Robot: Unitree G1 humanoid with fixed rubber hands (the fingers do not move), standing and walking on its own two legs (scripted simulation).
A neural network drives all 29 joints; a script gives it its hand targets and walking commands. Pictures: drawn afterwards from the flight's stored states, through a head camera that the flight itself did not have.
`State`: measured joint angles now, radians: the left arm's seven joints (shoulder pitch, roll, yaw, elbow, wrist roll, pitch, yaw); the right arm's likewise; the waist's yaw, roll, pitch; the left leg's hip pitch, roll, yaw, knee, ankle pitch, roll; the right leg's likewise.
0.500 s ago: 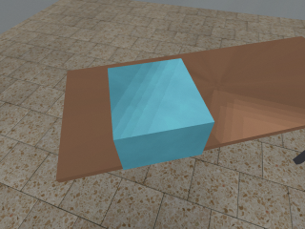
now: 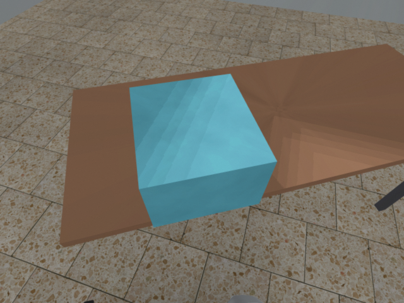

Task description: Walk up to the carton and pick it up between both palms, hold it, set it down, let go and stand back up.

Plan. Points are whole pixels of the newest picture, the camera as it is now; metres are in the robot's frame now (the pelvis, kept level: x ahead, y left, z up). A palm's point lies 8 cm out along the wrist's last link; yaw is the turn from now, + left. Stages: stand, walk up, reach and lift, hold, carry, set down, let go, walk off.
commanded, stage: walk up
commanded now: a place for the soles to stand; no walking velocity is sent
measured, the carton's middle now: (194, 145) +0.48 +0.03 -0.03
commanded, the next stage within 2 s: none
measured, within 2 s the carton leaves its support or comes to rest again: neither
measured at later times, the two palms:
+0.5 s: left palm out of the picture +0.00 +0.17 -0.12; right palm out of the picture +0.06 -0.36 -0.12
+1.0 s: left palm out of the picture -0.12 +0.16 -0.12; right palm out of the picture +0.08 -0.28 -0.12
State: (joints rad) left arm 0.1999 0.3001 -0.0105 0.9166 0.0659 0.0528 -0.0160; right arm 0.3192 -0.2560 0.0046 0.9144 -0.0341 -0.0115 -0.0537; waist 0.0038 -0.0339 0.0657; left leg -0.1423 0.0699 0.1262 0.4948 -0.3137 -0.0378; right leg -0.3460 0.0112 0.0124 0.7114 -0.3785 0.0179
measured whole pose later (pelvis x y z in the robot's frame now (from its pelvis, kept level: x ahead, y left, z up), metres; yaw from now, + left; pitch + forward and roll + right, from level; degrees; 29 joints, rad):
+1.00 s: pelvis -0.05 -0.08 +0.00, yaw +20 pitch -2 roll -1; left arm 0.34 0.23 -0.03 0.94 0.01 0.00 0.00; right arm 0.30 -0.22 0.01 0.85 -0.03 -0.03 0.00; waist 0.01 0.03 0.00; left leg -0.21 -0.01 -0.06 0.54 -0.30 0.00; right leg -0.23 -0.02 -0.09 0.51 -0.25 -0.01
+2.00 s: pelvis -0.03 -0.08 +0.00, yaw +21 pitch -1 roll -1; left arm 0.29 0.24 -0.02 0.98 0.02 0.00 0.01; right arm 0.31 -0.23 0.04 0.94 -0.02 -0.02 -0.02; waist 0.00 0.00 0.03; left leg -0.19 -0.01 -0.08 0.55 -0.33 -0.01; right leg -0.20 -0.02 -0.10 0.52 -0.29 -0.01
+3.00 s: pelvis -0.07 -0.10 +0.00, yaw +18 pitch -5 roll +0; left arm 0.13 0.24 0.07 0.48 0.00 0.31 -0.01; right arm 0.14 -0.14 -0.07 0.66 -0.03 -0.08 0.01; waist 0.01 -0.03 0.10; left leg -0.18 0.05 0.03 0.56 -0.28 -0.03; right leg -0.22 0.01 -0.05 0.55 -0.24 -0.03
